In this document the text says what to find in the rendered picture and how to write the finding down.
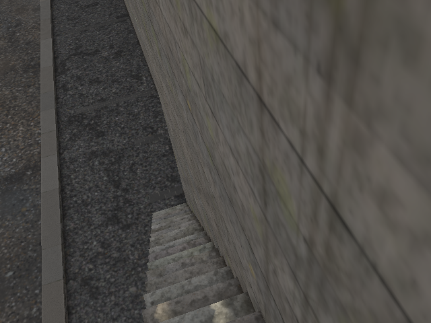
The stairs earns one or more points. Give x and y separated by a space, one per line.
188 280

